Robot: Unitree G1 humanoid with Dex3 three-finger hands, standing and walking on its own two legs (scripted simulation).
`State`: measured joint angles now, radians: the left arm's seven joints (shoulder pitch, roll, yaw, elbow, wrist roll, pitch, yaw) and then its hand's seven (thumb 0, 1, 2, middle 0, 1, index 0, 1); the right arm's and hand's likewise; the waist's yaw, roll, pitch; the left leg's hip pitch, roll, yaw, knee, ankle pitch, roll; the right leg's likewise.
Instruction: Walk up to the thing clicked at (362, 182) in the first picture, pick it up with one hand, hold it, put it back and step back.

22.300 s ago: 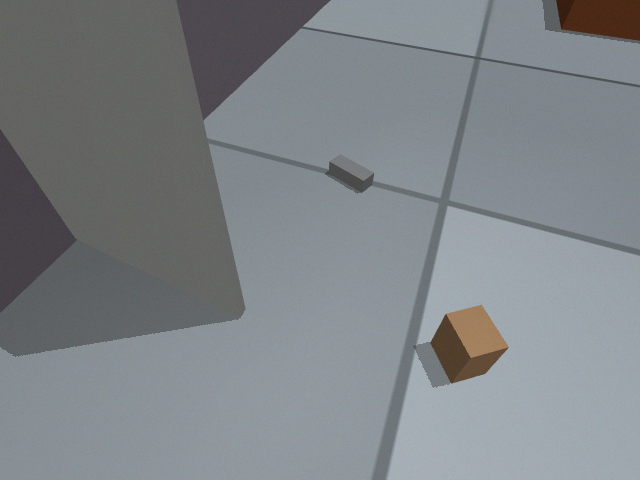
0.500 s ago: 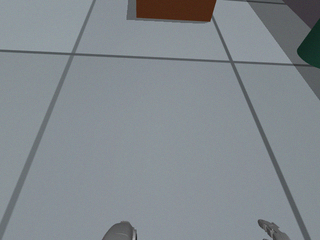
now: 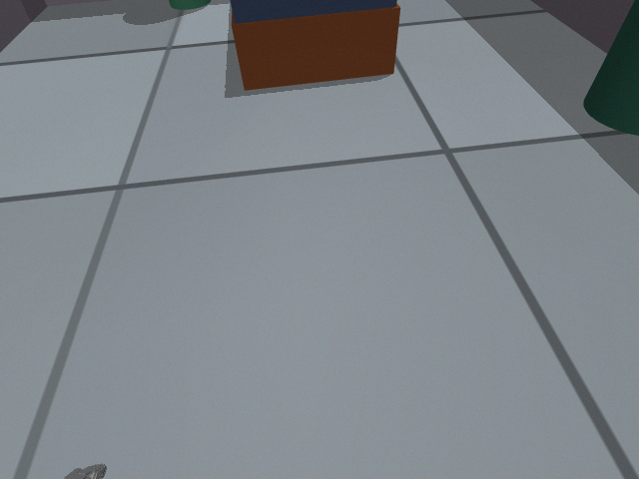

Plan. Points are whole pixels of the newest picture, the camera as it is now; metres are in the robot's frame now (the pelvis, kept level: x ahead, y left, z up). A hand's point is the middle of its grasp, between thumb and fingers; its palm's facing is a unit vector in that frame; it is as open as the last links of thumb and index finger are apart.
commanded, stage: walk up
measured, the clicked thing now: out of the picture -0.25 +1.30 -0.72
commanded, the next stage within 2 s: none
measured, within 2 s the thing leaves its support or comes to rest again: neither
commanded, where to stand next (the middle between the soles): +0.46 +0.03 m, yaw +1 degrees
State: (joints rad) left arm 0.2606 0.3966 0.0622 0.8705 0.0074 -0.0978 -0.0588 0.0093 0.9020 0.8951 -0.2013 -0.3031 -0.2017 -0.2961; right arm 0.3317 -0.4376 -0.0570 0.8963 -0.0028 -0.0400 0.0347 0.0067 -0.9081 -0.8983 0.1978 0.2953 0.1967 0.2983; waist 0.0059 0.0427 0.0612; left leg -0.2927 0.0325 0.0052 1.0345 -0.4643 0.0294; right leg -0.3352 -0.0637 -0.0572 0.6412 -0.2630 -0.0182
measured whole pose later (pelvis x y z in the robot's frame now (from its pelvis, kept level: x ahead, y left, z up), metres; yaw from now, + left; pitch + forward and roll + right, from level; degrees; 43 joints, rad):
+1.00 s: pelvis +0.37 -0.08 +0.02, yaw +38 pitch -2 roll +3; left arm 0.29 0.43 0.08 0.86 0.03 -0.01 -0.06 0.01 0.90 0.90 -0.20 -0.30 -0.20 -0.30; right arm 0.30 -0.48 -0.07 0.84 0.00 0.00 0.03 0.01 -0.91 -0.90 0.20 0.29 0.20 0.30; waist 0.08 0.00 0.03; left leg -0.52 -0.01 0.00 1.08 -0.26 0.03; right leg -0.19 -0.07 -0.10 0.45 -0.21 -0.03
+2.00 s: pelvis +0.45 -0.09 -0.03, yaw +88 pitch -3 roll +2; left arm 0.27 0.55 0.10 0.79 0.04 -0.01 0.02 0.01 0.89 0.89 -0.21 -0.30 -0.21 -0.30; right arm 0.27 -0.45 -0.12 0.78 -0.02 0.06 0.08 0.00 -0.91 -0.90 0.20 0.30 0.20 0.30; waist 0.03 -0.04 0.12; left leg -0.37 0.02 -0.01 0.82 -0.40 -0.04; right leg -0.41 -0.36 -0.16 0.89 -0.44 0.01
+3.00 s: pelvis +0.46 -0.05 -0.01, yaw +114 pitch -2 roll -2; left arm 0.21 0.40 0.04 0.91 0.00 0.00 -0.01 0.01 0.90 0.90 -0.20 -0.30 -0.20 -0.30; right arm 0.17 -0.38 -0.01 0.90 0.01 -0.03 -0.02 0.00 -0.90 -0.90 0.20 0.30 0.20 0.30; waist 0.02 0.00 0.11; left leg -0.38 0.00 -0.07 0.76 -0.34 0.00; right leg -0.29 -0.07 -0.06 0.69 -0.34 0.04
